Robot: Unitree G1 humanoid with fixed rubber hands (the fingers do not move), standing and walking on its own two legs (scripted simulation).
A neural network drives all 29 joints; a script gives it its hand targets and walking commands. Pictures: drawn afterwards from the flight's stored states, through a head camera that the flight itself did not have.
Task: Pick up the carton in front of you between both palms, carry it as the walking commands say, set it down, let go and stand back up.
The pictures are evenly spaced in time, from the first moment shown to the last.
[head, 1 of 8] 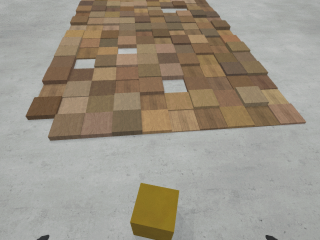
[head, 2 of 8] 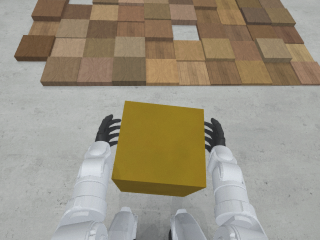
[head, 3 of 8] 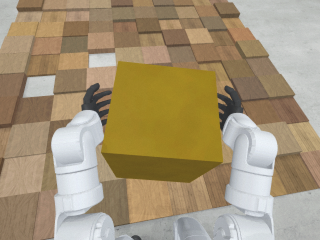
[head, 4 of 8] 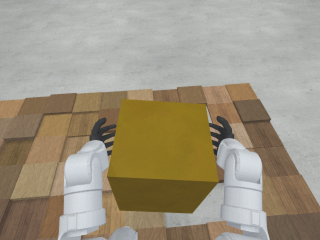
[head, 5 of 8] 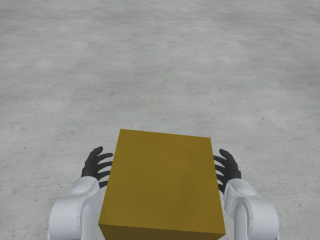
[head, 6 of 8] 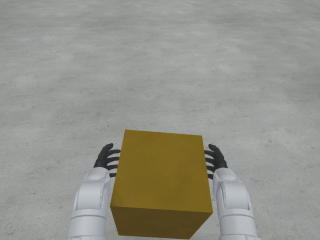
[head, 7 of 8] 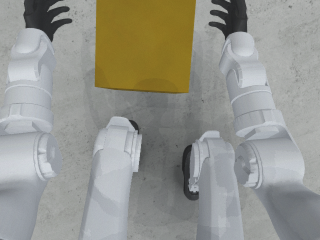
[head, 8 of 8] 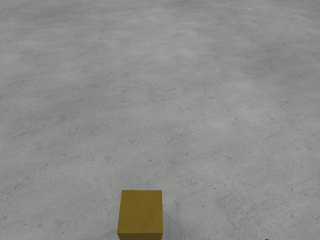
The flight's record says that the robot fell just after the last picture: no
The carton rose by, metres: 0.78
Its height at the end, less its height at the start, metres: +0.00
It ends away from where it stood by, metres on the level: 6.32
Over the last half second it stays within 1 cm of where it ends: yes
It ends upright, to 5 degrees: yes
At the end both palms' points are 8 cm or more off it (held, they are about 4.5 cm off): yes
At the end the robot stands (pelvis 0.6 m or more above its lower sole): yes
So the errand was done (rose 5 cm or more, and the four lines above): yes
